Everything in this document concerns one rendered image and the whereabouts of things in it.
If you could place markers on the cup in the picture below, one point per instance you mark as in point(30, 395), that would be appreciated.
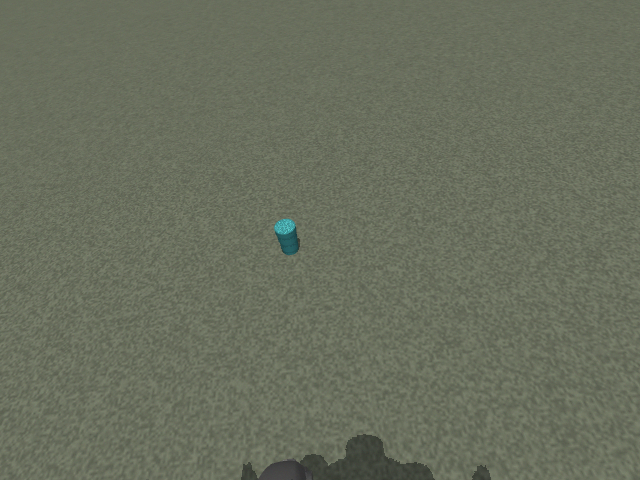
point(285, 230)

